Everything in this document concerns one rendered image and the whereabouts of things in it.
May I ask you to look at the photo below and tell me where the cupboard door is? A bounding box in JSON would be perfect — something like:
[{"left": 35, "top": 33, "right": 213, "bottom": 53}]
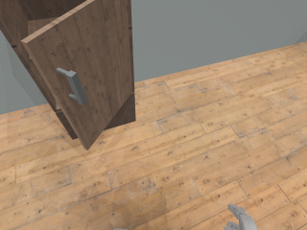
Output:
[{"left": 21, "top": 0, "right": 132, "bottom": 150}]

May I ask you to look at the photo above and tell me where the right robot hand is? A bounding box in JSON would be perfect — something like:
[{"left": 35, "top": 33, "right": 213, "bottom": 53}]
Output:
[{"left": 224, "top": 203, "right": 258, "bottom": 230}]

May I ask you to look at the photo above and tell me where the handle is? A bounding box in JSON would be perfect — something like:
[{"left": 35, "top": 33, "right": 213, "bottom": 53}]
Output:
[{"left": 56, "top": 68, "right": 87, "bottom": 105}]

